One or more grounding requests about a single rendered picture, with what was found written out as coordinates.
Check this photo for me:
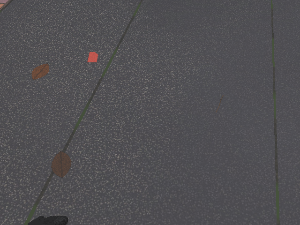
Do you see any robot left hand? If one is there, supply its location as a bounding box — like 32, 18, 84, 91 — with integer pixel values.
27, 216, 68, 225

